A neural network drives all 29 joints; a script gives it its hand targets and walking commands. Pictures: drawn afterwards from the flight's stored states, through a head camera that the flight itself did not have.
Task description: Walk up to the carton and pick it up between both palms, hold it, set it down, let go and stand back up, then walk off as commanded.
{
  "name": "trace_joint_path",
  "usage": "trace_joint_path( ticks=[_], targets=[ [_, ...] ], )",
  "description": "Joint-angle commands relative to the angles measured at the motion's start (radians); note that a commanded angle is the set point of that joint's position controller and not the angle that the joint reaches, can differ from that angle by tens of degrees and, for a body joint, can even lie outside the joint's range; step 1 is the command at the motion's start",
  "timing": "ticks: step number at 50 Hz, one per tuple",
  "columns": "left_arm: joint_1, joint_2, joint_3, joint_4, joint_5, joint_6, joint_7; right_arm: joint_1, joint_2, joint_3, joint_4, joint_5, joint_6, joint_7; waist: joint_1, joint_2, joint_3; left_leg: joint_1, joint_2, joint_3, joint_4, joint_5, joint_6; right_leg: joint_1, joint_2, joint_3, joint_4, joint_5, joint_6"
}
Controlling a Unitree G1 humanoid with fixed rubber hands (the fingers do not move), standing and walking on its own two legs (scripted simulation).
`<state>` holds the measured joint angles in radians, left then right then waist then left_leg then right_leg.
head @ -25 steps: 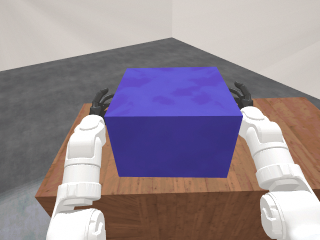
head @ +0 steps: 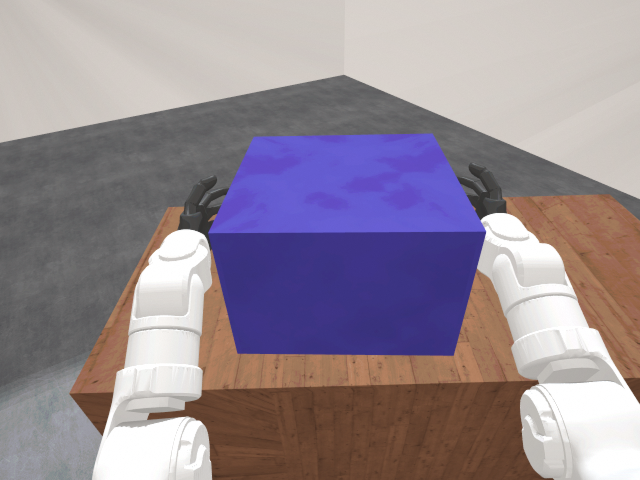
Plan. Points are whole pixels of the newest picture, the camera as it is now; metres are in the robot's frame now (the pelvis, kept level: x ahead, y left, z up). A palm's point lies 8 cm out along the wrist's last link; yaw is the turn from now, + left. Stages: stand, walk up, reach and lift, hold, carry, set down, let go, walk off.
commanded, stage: hold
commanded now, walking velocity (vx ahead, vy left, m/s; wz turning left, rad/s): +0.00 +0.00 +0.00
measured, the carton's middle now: (343, 234) +0.41 +0.00 +0.15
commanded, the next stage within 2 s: none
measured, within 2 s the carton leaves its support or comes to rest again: neither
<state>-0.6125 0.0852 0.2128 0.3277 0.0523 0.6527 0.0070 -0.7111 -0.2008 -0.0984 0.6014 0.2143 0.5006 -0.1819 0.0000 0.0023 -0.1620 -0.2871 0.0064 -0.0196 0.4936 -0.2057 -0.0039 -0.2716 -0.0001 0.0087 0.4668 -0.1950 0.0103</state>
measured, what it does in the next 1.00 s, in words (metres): stands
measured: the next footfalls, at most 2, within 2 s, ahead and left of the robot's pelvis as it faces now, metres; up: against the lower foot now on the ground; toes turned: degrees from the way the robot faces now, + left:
none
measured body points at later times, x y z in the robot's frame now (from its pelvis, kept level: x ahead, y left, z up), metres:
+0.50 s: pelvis +0.00 +0.00 +0.00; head -0.06 +0.00 +0.45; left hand +0.37 +0.18 +0.19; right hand +0.39 -0.19 +0.19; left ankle +0.04 +0.12 -0.74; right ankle +0.03 -0.13 -0.74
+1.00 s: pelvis +0.00 +0.00 +0.00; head -0.06 +0.00 +0.45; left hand +0.37 +0.18 +0.19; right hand +0.39 -0.19 +0.19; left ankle +0.04 +0.12 -0.74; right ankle +0.03 -0.13 -0.74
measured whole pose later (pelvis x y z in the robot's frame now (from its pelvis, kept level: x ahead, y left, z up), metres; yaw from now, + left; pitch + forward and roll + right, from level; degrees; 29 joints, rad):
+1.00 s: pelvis +0.00 +0.00 +0.00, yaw +0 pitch +0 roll -1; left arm -0.61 0.09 0.21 0.33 0.05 0.65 0.01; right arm -0.71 -0.20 -0.10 0.60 0.21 0.50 -0.18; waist 0.00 0.00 -0.16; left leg -0.29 0.01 -0.02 0.49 -0.20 0.00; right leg -0.27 0.00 0.01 0.47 -0.19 0.01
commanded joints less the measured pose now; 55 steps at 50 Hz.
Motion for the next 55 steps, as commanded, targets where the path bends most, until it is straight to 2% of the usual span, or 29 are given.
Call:
trace_joint_path(
  ticks=[1,3,4,6,10,12,16,17,18,19,24,25,26,29,31,33,34,35,37,38,40,43,45,49,52,53,54,55],
  targets=[
    [-0.839,-0.601,-0.376,-0.280,-0.158,-0.085,-0.137,-0.881,0.693,0.371,-0.524,0.160,-0.049,0.199,-0.014,-0.028,-0.389,0.164,-0.044,-0.028,-0.183,0.196,-0.004,0.274,0.067,0.005,-0.181,0.174,-0.011],
    [-0.851,-0.601,-0.379,-0.286,-0.162,-0.089,-0.137,-0.875,0.691,0.368,-0.521,0.154,-0.047,0.200,-0.020,-0.038,-0.406,0.172,-0.041,-0.031,-0.182,0.198,-0.007,0.283,0.068,0.006,-0.179,0.175,-0.014],
    [-0.832,-0.608,-0.397,-0.296,-0.168,-0.089,-0.137,-0.876,0.689,0.373,-0.537,0.160,-0.050,0.197,-0.024,-0.024,-0.418,0.183,-0.038,-0.030,-0.176,0.234,-0.011,0.282,0.071,0.007,-0.177,0.210,-0.015],
    [-0.855,-0.604,-0.390,-0.304,-0.168,-0.089,-0.135,-0.862,0.686,0.366,-0.515,0.157,-0.046,0.201,-0.027,-0.024,-0.422,0.188,-0.038,-0.031,-0.173,0.224,-0.011,0.276,0.071,0.005,-0.178,0.191,-0.017],
    [-0.840,-0.598,-0.383,-0.285,-0.162,-0.089,-0.135,-0.882,0.695,0.377,-0.541,0.160,-0.050,0.198,-0.012,-0.029,-0.408,0.170,-0.045,-0.029,-0.173,0.218,-0.007,0.285,0.068,0.008,-0.178,0.196,-0.013],
    [-0.831,-0.599,-0.380,-0.266,-0.164,-0.089,-0.134,-0.888,0.697,0.375,-0.537,0.157,-0.047,0.199,-0.016,-0.051,-0.404,0.164,-0.044,-0.028,-0.181,0.196,0.001,0.280,0.067,0.010,-0.182,0.179,-0.010],
    [-0.860,-0.596,-0.384,-0.287,-0.160,-0.089,-0.139,-0.872,0.691,0.364,-0.508,0.153,-0.045,0.199,-0.023,-0.022,-0.390,0.172,-0.041,-0.025,-0.185,0.186,-0.005,0.267,0.065,0.008,-0.182,0.169,-0.013],
    [-0.866,-0.597,-0.378,-0.293,-0.166,-0.093,-0.138,-0.887,0.701,0.371,-0.520,0.158,-0.049,0.202,-0.014,-0.038,-0.413,0.168,-0.038,-0.028,-0.184,0.178,-0.001,0.278,0.069,0.007,-0.179,0.161,-0.014],
    [-0.854,-0.604,-0.390,-0.296,-0.168,-0.092,-0.138,-0.871,0.705,0.369,-0.512,0.157,-0.048,0.198,-0.021,-0.028,-0.398,0.171,-0.041,-0.028,-0.182,0.205,-0.007,0.277,0.066,0.008,-0.178,0.184,-0.011],
    [-0.853,-0.599,-0.379,-0.267,-0.160,-0.088,-0.137,-0.891,0.695,0.368,-0.530,0.153,-0.050,0.200,-0.019,-0.043,-0.402,0.168,-0.043,-0.029,-0.184,0.185,-0.001,0.277,0.066,0.009,-0.183,0.167,-0.009],
    [-0.837,-0.594,-0.364,-0.266,-0.153,-0.087,-0.140,-0.874,0.696,0.372,-0.511,0.150,-0.045,0.200,-0.012,-0.048,-0.395,0.167,-0.041,-0.025,-0.189,0.189,0.002,0.289,0.067,0.009,-0.183,0.179,-0.011],
    [-0.836,-0.598,-0.378,-0.308,-0.166,-0.094,-0.138,-0.867,0.704,0.383,-0.536,0.156,-0.050,0.199,-0.014,-0.043,-0.438,0.186,-0.042,-0.025,-0.178,0.230,-0.003,0.301,0.070,0.007,-0.177,0.213,-0.009],
    [-0.849,-0.595,-0.386,-0.292,-0.165,-0.090,-0.138,-0.871,0.685,0.370,-0.523,0.158,-0.047,0.198,-0.023,-0.026,-0.412,0.186,-0.040,-0.031,-0.177,0.231,-0.011,0.281,0.070,0.007,-0.179,0.201,-0.014],
    [-0.848,-0.609,-0.401,-0.318,-0.174,-0.092,-0.132,-0.867,0.690,0.382,-0.546,0.168,-0.051,0.199,-0.022,-0.022,-0.428,0.198,-0.041,-0.032,-0.168,0.253,-0.016,0.287,0.073,0.006,-0.176,0.216,-0.014],
    [-0.831,-0.597,-0.375,-0.266,-0.160,-0.086,-0.135,-0.863,0.685,0.375,-0.515,0.160,-0.043,0.198,-0.021,-0.033,-0.383,0.170,-0.044,-0.028,-0.178,0.210,-0.009,0.283,0.071,0.008,-0.183,0.189,-0.013],
    [-0.859,-0.604,-0.393,-0.302,-0.166,-0.092,-0.136,-0.860,0.690,0.369,-0.499,0.158,-0.045,0.199,-0.026,-0.016,-0.391,0.181,-0.039,-0.032,-0.183,0.207,-0.014,0.262,0.069,0.005,-0.178,0.179,-0.012],
    [-0.867,-0.606,-0.394,-0.308,-0.176,-0.093,-0.133,-0.879,0.697,0.378,-0.533,0.162,-0.050,0.201,-0.020,-0.031,-0.431,0.181,-0.039,-0.030,-0.178,0.205,-0.008,0.273,0.071,0.005,-0.177,0.179,-0.014],
    [-0.835,-0.607,-0.397,-0.295,-0.172,-0.088,-0.134,-0.855,0.678,0.365,-0.515,0.158,-0.044,0.199,-0.032,-0.021,-0.407,0.186,-0.037,-0.033,-0.177,0.224,-0.015,0.274,0.072,0.006,-0.179,0.196,-0.017],
    [-0.846,-0.599,-0.382,-0.278,-0.164,-0.085,-0.135,-0.878,0.682,0.369,-0.524,0.157,-0.046,0.200,-0.017,-0.033,-0.405,0.170,-0.039,-0.029,-0.179,0.205,-0.005,0.271,0.069,0.006,-0.182,0.175,-0.017],
    [-0.850,-0.596,-0.379,-0.298,-0.161,-0.088,-0.134,-0.864,0.688,0.377,-0.511,0.162,-0.046,0.201,-0.014,-0.018,-0.418,0.184,-0.041,-0.026,-0.178,0.215,-0.008,0.275,0.068,0.006,-0.178,0.186,-0.013],
    [-0.851,-0.611,-0.396,-0.296,-0.170,-0.091,-0.133,-0.872,0.695,0.372,-0.529,0.157,-0.050,0.201,-0.024,-0.028,-0.420,0.184,-0.041,-0.029,-0.174,0.226,-0.009,0.278,0.071,0.008,-0.180,0.193,-0.016],
    [-0.837,-0.607,-0.379,-0.256,-0.163,-0.086,-0.135,-0.889,0.694,0.370,-0.520,0.155,-0.047,0.202,-0.017,-0.041,-0.388,0.164,-0.039,-0.028,-0.184,0.194,-0.002,0.272,0.069,0.010,-0.185,0.172,-0.014],
    [-0.865,-0.601,-0.379,-0.287,-0.158,-0.093,-0.134,-0.871,0.696,0.364,-0.501,0.151,-0.044,0.203,-0.021,-0.023,-0.407,0.171,-0.039,-0.031,-0.186,0.181,-0.006,0.274,0.064,0.010,-0.179,0.165,-0.015],
    [-0.834,-0.600,-0.372,-0.250,-0.150,-0.082,-0.139,-0.882,0.690,0.366,-0.504,0.150,-0.046,0.203,-0.013,-0.044,-0.381,0.160,-0.039,-0.025,-0.190,0.175,0.000,0.273,0.069,0.009,-0.186,0.163,-0.013],
    [-0.840,-0.604,-0.389,-0.290,-0.161,-0.089,-0.138,-0.860,0.687,0.367,-0.515,0.156,-0.047,0.199,-0.027,-0.025,-0.411,0.175,-0.041,-0.028,-0.181,0.209,-0.009,0.284,0.070,0.007,-0.179,0.191,-0.017],
    [-0.856,-0.606,-0.387,-0.307,-0.163,-0.092,-0.138,-0.864,0.695,0.371,-0.513,0.158,-0.047,0.200,-0.020,-0.018,-0.420,0.181,-0.039,-0.028,-0.180,0.207,-0.010,0.284,0.070,0.009,-0.179,0.182,-0.014],
    [-0.847,-0.601,-0.384,-0.278,-0.158,-0.088,-0.136,-0.865,0.685,0.362,-0.501,0.148,-0.045,0.199,-0.027,-0.025,-0.391,0.171,-0.040,-0.029,-0.183,0.192,-0.007,0.275,0.068,0.010,-0.184,0.173,-0.017],
    [-0.848,-0.600,-0.382,-0.275,-0.157,-0.087,-0.137,-0.878,0.689,0.370,-0.515,0.151,-0.046,0.199,-0.020,-0.033,-0.385,0.166,-0.041,-0.029,-0.184,0.198,-0.007,0.277,0.068,0.005,-0.183,0.174,-0.013]
  ],
)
